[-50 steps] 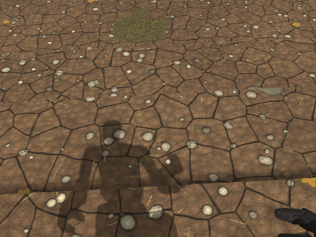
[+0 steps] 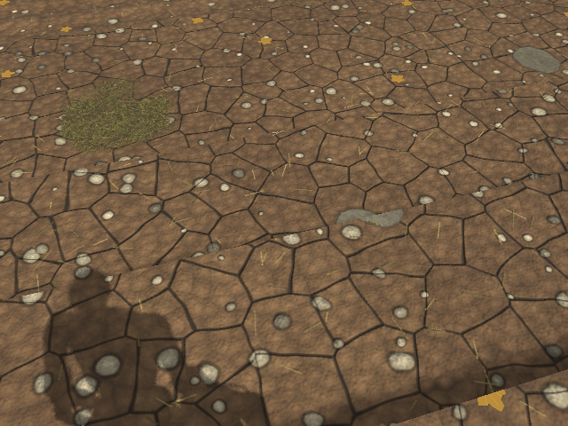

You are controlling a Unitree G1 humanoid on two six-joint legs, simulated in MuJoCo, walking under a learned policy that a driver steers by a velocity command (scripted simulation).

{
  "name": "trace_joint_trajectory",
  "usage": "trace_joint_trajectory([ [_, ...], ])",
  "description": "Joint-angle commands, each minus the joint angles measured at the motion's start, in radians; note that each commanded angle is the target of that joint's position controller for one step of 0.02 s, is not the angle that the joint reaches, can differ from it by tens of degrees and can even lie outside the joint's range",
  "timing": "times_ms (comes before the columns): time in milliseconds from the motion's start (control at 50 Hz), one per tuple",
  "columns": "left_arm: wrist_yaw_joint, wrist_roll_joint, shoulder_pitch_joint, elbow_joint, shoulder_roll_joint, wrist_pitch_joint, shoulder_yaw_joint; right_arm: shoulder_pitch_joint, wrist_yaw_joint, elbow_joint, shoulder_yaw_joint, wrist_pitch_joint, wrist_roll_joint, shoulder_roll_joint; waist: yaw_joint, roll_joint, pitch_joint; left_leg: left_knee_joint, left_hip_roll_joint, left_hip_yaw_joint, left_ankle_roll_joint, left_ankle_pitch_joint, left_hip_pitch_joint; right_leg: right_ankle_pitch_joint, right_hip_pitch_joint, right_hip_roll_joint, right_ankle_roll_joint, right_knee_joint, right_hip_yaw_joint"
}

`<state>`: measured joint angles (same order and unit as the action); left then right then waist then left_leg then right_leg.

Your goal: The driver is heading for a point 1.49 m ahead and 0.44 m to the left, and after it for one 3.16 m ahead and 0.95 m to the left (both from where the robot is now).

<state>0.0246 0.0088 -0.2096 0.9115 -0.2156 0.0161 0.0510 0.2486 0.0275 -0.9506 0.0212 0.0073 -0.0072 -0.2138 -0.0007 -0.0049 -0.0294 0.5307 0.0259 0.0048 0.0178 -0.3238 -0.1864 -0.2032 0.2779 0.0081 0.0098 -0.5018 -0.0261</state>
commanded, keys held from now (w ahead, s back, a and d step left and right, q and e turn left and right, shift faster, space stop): no key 0.74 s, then w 0.26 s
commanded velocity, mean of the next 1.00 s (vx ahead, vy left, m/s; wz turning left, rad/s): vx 0.06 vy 0.00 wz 0.00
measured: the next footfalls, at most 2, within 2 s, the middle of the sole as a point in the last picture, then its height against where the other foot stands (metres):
left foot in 1.40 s outside the picture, level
right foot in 1.96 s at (327, 374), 0.18 m lower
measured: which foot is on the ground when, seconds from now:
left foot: down 0.00-1.00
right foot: down 0.00-1.00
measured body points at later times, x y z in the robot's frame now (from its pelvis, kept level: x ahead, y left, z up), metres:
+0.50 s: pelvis +0.02 +0.01 +0.00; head +0.02 +0.02 +0.45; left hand +0.05 +0.26 -0.15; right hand +0.03 -0.23 -0.15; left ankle -0.02 +0.13 -0.73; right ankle +0.04 -0.13 -0.73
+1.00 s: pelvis +0.06 -0.01 -0.01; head +0.06 -0.03 +0.44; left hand +0.07 +0.24 -0.15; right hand +0.00 -0.26 -0.17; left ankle -0.02 +0.13 -0.73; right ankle +0.05 -0.11 -0.74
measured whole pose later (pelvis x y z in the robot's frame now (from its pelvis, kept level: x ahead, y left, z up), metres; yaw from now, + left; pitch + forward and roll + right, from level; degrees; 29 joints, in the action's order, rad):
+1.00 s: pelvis +0.06 -0.01 -0.01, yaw +0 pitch +0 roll +0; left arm 0.01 -0.02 -0.28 1.13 -0.19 -0.07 0.04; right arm 0.44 0.03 -1.06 0.04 0.02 0.03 -0.22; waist 0.01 0.04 0.01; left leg 0.57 0.03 0.01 -0.01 -0.43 -0.14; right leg -0.34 0.27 0.00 -0.05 -0.58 0.06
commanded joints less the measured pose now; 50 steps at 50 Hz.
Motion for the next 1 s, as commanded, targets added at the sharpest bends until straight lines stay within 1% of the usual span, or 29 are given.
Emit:
trace_joint_trajectory([
  [20, 0.006, -0.005, 0.008, -0.012, -0.085, -0.011, 0.019, 0.031, 0.006, 0.019, 0.022, 0.009, 0.004, -0.115, 0.009, 0.014, 0.025, -0.128, 0.033, 0.035, -0.022, 0.141, -0.086, 0.182, -0.12, -0.032, -0.028, 0.043, -0.037],
  [100, 0.015, -0.008, -0.005, 0.039, -0.091, -0.004, 0.022, 0.041, 0.005, -0.004, 0.02, 0.005, 0.007, -0.109, 0.008, 0.005, 0.026, -0.128, 0.025, 0.027, -0.023, 0.205, -0.065, 0.22, -0.136, -0.033, -0.023, 0.043, -0.035],
  [180, 0.021, -0.01, -0.013, 0.082, -0.089, 0.003, 0.02, 0.053, 0.003, -0.029, 0.017, -0.001, 0.008, -0.099, 0.006, 0.009, 0.02, -0.133, 0.019, 0.02, -0.025, 0.245, -0.052, 0.236, -0.144, -0.035, -0.021, 0.043, -0.032],
  [340, 0.026, -0.011, -0.01, 0.146, -0.082, 0.009, 0.013, 0.069, 0.003, -0.064, 0.012, -0.007, 0.007, -0.082, 0.004, 0.015, 0.001, -0.148, 0.012, 0.015, -0.028, 0.239, -0.046, 0.209, -0.142, -0.034, -0.012, 0.053, -0.024],
  [540, 0.026, -0.01, -0.019, 0.199, -0.068, 0.01, 0.001, 0.111, 0.008, -0.098, 0.004, -0.009, 0.005, -0.067, 0.002, 0.013, -0.026, -0.168, 0.005, 0.013, -0.029, 0.17, -0.062, 0.152, -0.129, -0.031, -0.004, 0.071, -0.015],
  [740, 0.029, -0.01, -0.048, 0.23, -0.054, 0.009, -0.01, 0.156, 0.01, -0.122, -0.002, -0.008, 0.006, -0.05, 0.0, 0.009, -0.045, -0.183, -0.002, 0.01, -0.029, 0.123, -0.071, 0.11, -0.11, -0.029, -0.002, 0.083, -0.011],
  [760, 0.03, -0.009, -0.065, 0.239, -0.043, 0.01, -0.014, 0.177, 0.012, -0.132, -0.003, -0.01, 0.005, -0.042, 0.0, 0.016, -0.023, -0.194, -0.009, 0.005, -0.033, 0.023, -0.063, 0.027, -0.118, -0.016, -0.001, 0.077, 0.005],
  [780, 0.032, -0.013, -0.066, 0.24, -0.043, 0.011, -0.014, 0.187, 0.016, -0.135, 0.003, -0.013, 0.011, -0.057, 0.004, 0.031, -0.036, -0.207, -0.011, 0.015, -0.048, -0.136, -0.076, -0.102, -0.094, 0.012, -0.004, 0.043, 0.035],
  [800, 0.032, -0.019, -0.064, 0.236, -0.048, 0.008, -0.011, 0.177, 0.021, -0.123, 0.014, -0.017, 0.019, -0.09, 0.01, 0.067, -0.059, -0.223, 0.011, 0.055, -0.082, -0.307, -0.094, -0.252, -0.041, 0.044, -0.009, -0.018, 0.073],
  [820, 0.03, -0.018, -0.043, 0.223, -0.047, 0.0, -0.011, 0.186, 0.024, -0.113, 0.021, -0.016, 0.025, -0.114, 0.022, 0.099, -0.095, -0.27, 0.065, 0.133, -0.12, -0.451, -0.107, -0.321, 0.037, 0.054, -0.015, -0.082, 0.09],
  [840, 0.024, -0.018, -0.009, 0.201, -0.033, -0.015, -0.014, 0.214, 0.024, -0.11, 0.033, -0.01, 0.031, -0.145, 0.041, 0.153, -0.127, -0.332, 0.154, 0.254, -0.168, -0.538, -0.094, -0.29, 0.119, 0.049, -0.02, -0.178, 0.103],
  [860, 0.014, -0.019, 0.013, 0.182, -0.018, -0.033, -0.019, 0.218, 0.024, -0.106, 0.047, -0.002, 0.036, -0.177, 0.049, 0.192, -0.161, -0.376, 0.249, 0.374, -0.222, -0.55, -0.113, -0.232, 0.161, 0.003, -0.032, -0.277, 0.077],
  [880, 0.003, -0.024, 0.02, 0.172, -0.022, -0.05, -0.017, 0.204, 0.023, -0.097, 0.048, 0.007, 0.031, -0.168, 0.041, 0.183, -0.182, -0.389, 0.296, 0.423, -0.251, -0.506, -0.105, -0.235, 0.216, -0.034, -0.047, -0.337, 0.051],
  [900, -0.007, -0.032, 0.018, 0.163, -0.022, -0.065, -0.016, 0.184, 0.02, -0.086, 0.047, 0.016, 0.027, -0.153, 0.029, 0.18, -0.194, -0.375, 0.307, 0.423, -0.253, -0.444, -0.085, -0.278, 0.255, -0.059, -0.063, -0.348, 0.032],
  [920, -0.015, -0.038, 0.0, 0.159, -0.023, -0.078, -0.016, 0.158, 0.016, -0.073, 0.046, 0.021, 0.032, -0.142, 0.01, 0.166, -0.19, -0.348, 0.292, 0.383, -0.234, -0.384, -0.074, -0.301, 0.238, -0.072, -0.077, -0.28, 0.026],
  [940, -0.02, -0.041, -0.053, 0.174, -0.022, -0.088, -0.013, 0.12, 0.012, -0.06, 0.046, 0.022, 0.041, -0.137, -0.026, 0.146, -0.173, -0.309, 0.249, 0.308, -0.2, -0.33, -0.111, -0.269, 0.125, -0.063, -0.088, -0.142, 0.045],
  [960, -0.023, -0.04, -0.152, 0.219, -0.02, -0.094, -0.005, 0.09, 0.007, -0.049, 0.044, 0.02, 0.049, -0.134, -0.069, 0.119, -0.138, -0.247, 0.184, 0.222, -0.171, -0.282, -0.192, -0.144, -0.072, -0.017, -0.083, -0.007, 0.098],
  [980, -0.023, -0.03, -0.243, 0.258, -0.035, -0.092, 0.006, 0.085, 0.004, -0.041, 0.043, 0.023, 0.048, -0.132, -0.093, 0.075, -0.104, -0.137, 0.12, 0.151, -0.149, -0.184, -0.263, -0.073, -0.22, 0.013, -0.064, 0.018, 0.093],
  [1000, -0.016, -0.02, -0.377, 0.279, -0.101, -0.091, 0.028, 0.055, -0.003, -0.024, 0.03, 0.033, 0.036, -0.094, -0.143, -0.117, -0.045, 0.196, 0.02, 0.02, -0.095, -0.043, -0.37, -0.156, -0.357, -0.144, -0.103, 0.133, -0.162],
])
Keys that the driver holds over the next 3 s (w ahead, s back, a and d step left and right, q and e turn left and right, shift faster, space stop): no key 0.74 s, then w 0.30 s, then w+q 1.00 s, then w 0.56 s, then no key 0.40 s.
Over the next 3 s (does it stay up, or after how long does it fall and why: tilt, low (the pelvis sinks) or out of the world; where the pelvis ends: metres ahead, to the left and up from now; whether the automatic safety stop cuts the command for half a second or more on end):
stays up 0.98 0.18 -0.18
